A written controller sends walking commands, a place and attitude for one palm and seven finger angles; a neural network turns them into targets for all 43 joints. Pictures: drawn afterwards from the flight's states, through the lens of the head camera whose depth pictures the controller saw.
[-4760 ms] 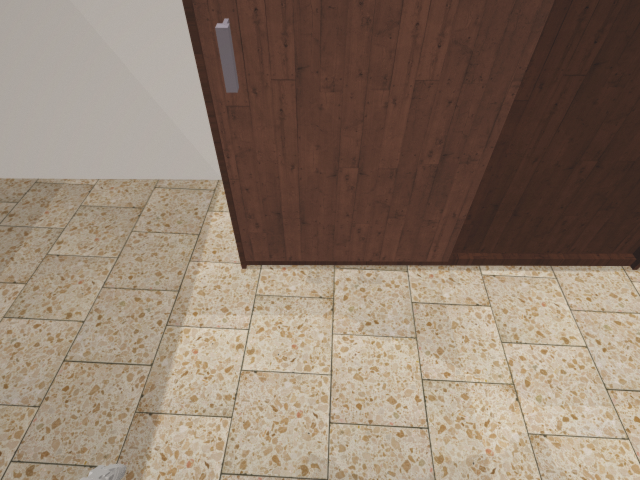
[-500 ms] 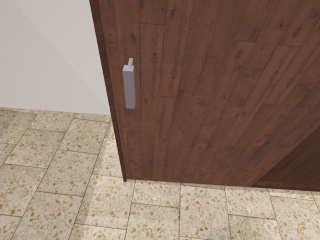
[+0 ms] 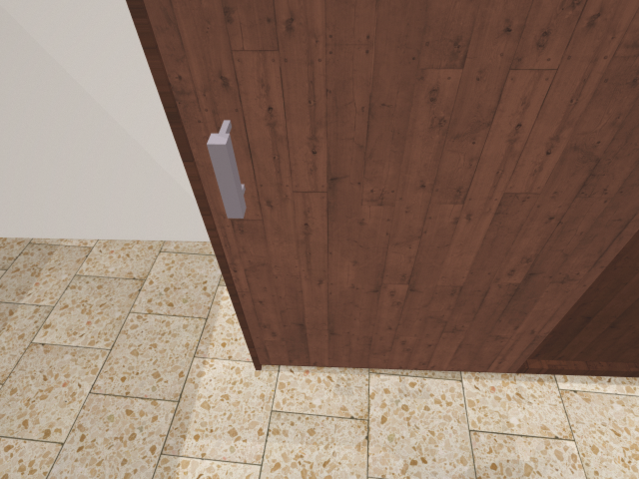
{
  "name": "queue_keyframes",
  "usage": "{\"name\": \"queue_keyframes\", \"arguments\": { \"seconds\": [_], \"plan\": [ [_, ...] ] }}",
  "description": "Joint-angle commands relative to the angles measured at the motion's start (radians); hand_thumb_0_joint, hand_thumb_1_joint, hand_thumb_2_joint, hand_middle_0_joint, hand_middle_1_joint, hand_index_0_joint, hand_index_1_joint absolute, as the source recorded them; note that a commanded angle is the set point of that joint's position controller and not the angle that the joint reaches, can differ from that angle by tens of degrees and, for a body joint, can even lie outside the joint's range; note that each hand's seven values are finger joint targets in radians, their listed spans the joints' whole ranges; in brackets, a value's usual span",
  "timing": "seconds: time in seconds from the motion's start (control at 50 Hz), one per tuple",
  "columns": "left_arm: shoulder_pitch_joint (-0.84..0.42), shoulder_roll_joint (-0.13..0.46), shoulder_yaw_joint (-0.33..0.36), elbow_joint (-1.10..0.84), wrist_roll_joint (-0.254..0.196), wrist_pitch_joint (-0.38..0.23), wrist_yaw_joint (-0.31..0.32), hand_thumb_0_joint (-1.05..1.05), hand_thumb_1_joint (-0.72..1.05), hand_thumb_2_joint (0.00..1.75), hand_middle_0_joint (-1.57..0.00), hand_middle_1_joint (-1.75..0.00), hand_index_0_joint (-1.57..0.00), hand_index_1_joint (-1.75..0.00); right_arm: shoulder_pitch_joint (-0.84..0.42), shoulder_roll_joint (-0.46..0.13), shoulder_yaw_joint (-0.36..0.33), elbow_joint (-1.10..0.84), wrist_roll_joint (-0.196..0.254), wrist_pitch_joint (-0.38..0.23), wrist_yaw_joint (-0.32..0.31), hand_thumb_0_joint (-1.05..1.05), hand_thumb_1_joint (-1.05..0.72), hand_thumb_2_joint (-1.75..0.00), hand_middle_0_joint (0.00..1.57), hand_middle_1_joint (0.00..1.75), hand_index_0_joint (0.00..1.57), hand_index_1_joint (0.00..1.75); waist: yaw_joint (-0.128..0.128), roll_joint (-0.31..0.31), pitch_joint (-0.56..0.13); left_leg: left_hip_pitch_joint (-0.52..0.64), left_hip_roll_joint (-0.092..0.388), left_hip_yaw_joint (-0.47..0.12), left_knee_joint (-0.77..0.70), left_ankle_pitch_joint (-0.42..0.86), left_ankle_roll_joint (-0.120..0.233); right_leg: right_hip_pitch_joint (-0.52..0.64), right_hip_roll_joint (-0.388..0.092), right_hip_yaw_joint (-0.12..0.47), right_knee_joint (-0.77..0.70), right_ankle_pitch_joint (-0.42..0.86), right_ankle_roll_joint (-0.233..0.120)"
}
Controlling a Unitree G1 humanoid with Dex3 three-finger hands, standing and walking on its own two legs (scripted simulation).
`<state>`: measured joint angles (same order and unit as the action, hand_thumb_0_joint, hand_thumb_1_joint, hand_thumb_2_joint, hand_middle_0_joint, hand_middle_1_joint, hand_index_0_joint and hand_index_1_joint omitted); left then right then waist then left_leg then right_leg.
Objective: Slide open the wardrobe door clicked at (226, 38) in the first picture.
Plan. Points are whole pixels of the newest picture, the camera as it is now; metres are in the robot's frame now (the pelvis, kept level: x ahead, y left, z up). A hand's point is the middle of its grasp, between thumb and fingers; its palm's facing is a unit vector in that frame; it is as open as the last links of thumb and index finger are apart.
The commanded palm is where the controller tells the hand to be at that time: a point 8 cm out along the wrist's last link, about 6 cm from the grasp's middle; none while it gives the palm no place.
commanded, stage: come to a stop and stand still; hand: left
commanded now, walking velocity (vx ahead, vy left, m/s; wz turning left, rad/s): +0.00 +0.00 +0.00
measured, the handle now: (231, 169) +0.55 +0.16 +0.09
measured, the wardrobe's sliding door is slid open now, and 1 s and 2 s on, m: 0.00 0.00 0.00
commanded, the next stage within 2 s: look again from close up in 0.32 s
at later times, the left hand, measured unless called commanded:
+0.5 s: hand out of the picture +0.03 +0.19 -0.17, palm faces +0.01 -0.97 -0.22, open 7.4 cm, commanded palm none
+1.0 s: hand out of the picture +0.05 +0.22 -0.16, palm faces -0.01 -0.97 -0.26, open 7.4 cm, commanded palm none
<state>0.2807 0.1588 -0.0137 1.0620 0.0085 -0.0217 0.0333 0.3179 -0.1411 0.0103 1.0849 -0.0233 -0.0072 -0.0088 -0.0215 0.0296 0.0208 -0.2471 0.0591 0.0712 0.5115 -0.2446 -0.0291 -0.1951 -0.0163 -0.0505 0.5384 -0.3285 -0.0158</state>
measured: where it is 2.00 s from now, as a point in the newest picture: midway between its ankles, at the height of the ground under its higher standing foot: outside the picture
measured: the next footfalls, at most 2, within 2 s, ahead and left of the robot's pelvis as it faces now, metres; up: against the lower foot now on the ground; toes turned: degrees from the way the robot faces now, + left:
right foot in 1.96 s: +0.14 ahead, -0.09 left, +0.00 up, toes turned -5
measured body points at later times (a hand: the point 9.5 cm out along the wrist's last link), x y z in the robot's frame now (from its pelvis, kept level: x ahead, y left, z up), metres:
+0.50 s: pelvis +0.01 +0.00 +0.00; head +0.02 +0.00 +0.45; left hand +0.03 +0.24 -0.15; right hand +0.06 -0.25 -0.15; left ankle +0.02 +0.14 -0.73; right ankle -0.02 -0.11 -0.73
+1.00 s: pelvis +0.01 +0.01 +0.01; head +0.03 +0.01 +0.46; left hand +0.05 +0.27 -0.14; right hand +0.05 -0.24 -0.15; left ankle +0.02 +0.14 -0.73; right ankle -0.02 -0.11 -0.73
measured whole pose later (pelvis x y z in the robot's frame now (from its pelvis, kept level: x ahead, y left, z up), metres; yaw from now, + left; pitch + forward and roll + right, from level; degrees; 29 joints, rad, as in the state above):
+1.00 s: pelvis +0.01 +0.01 +0.01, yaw +0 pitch -1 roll +1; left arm 0.21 0.24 0.00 1.09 0.01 -0.01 0.02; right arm 0.19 -0.22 0.01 1.12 -0.02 -0.02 -0.01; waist 0.00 -0.01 0.04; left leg -0.18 0.04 0.09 0.41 -0.22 -0.02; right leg -0.12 -0.03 -0.04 0.43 -0.29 0.00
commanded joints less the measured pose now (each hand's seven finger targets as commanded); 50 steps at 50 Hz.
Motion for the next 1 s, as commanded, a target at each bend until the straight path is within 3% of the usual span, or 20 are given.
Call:
{"name": "queue_keyframes", "arguments": {
  "seconds": [0.0,0.14,0.2,0.34,0.4,0.54,0.98],
  "plan": [
    [0.048,0.13,0.033,-0.029,0.003,-0.017,0.006,0.0,0.9,0.9,-0.2,-0.3,-0.2,-0.3,0.026,-0.099,-0.022,-0.032,0.006,-0.02,-0.011,0.0,-0.9,-0.9,0.2,0.3,0.2,0.3,0.013,-0.064,0.042,0.021,0.036,-0.043,-0.072,0.092,0.038,-0.065,-0.091,0.109,-0.151,0.144,-0.03],
    [0.051,0.148,0.039,-0.016,0.007,-0.021,0.005,0.0,0.9,0.9,-0.2,-0.3,-0.2,-0.3,-0.011,-0.118,-0.027,-0.019,0.009,-0.022,-0.016,0.0,-0.9,-0.9,0.2,0.3,0.2,0.3,0.018,-0.062,0.026,0.049,0.043,-0.035,-0.068,0.144,0.036,-0.026,-0.097,0.106,-0.145,0.289,-0.03],
    [0.045,0.156,0.04,-0.012,0.006,-0.018,0.003,0.0,0.9,0.9,-0.2,-0.3,-0.2,-0.3,-0.028,-0.124,-0.027,-0.016,0.009,-0.019,-0.016,0.0,-0.9,-0.9,0.2,0.3,0.2,0.3,0.019,-0.049,0.036,0.054,0.045,-0.037,-0.078,0.129,0.035,-0.035,-0.097,0.111,-0.16,0.246,-0.03],
    [0.032,0.173,0.043,-0.007,0.008,-0.018,0.0,0.0,0.9,0.9,-0.2,-0.3,-0.2,-0.3,-0.064,-0.155,-0.03,-0.017,0.01,-0.022,-0.018,0.0,-0.9,-0.9,0.2,0.3,0.2,0.3,0.021,-0.023,0.015,0.079,0.056,-0.043,-0.082,0.177,0.038,-0.01,-0.096,0.105,-0.154,0.312,-0.027],
    [0.022,0.178,0.043,-0.006,0.007,-0.015,-0.002,0.0,0.9,0.9,-0.2,-0.3,-0.2,-0.3,-0.083,-0.166,-0.031,-0.018,0.009,-0.021,-0.018,0.0,-0.9,-0.9,0.2,0.3,0.2,0.3,0.023,-0.014,0.022,0.081,0.058,-0.05,-0.096,0.166,0.039,-0.017,-0.095,0.106,-0.163,0.275,-0.025],
    [0.002,0.2,0.047,-0.007,0.009,-0.016,-0.004,0.0,0.9,0.9,-0.2,-0.3,-0.2,-0.3,-0.1,-0.192,-0.032,-0.021,0.009,-0.025,-0.018,0.0,-0.9,-0.9,0.2,0.3,0.2,0.3,0.026,-0.032,-0.006,0.096,0.065,-0.056,-0.103,0.218,0.044,0.018,-0.098,0.093,-0.155,0.33,-0.02],
    [-0.046,0.226,0.046,-0.003,0.007,-0.009,-0.008,0.0,0.9,0.9,-0.2,-0.3,-0.2,-0.3,-0.116,-0.224,-0.031,-0.004,0.008,-0.029,-0.014,0.0,-0.9,-0.9,0.2,0.3,0.2,0.3,0.028,-0.02,-0.014,0.107,0.07,-0.078,-0.16,0.202,0.05,0.023,-0.101,0.089,-0.18,0.233,-0.012]
  ]
}}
